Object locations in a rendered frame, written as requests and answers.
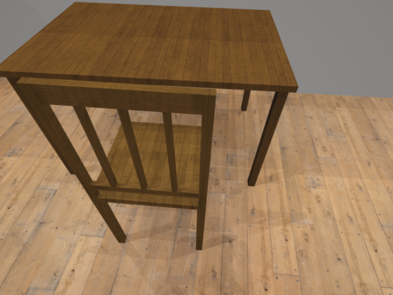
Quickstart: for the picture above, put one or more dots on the table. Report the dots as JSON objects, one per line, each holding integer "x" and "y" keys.
{"x": 179, "y": 46}

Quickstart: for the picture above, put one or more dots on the chair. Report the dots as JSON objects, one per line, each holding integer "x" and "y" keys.
{"x": 162, "y": 165}

